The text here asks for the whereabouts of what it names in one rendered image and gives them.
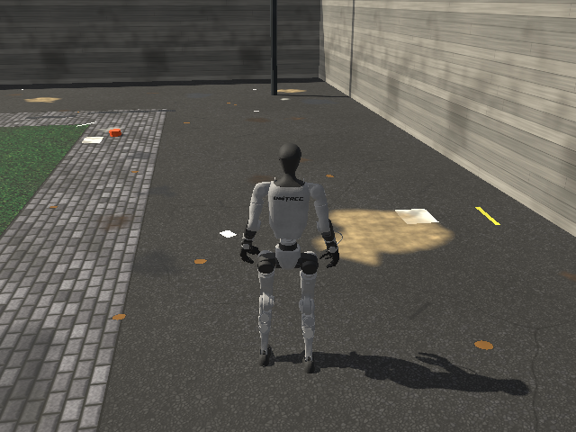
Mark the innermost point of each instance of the left robot upper arm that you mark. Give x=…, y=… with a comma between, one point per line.
x=256, y=205

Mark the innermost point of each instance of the left robot foot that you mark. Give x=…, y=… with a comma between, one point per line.
x=263, y=359

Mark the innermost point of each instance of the right robot thigh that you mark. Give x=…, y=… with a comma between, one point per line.
x=308, y=273

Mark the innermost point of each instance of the robot left forearm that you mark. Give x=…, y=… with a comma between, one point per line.
x=248, y=237

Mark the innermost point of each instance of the robot left hand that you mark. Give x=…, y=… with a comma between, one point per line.
x=243, y=253

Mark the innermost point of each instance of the right robot upper arm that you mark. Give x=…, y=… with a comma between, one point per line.
x=321, y=206

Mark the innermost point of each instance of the robot right forearm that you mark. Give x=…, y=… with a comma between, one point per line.
x=330, y=240

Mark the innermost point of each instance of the robot right hand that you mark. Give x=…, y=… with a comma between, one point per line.
x=335, y=257

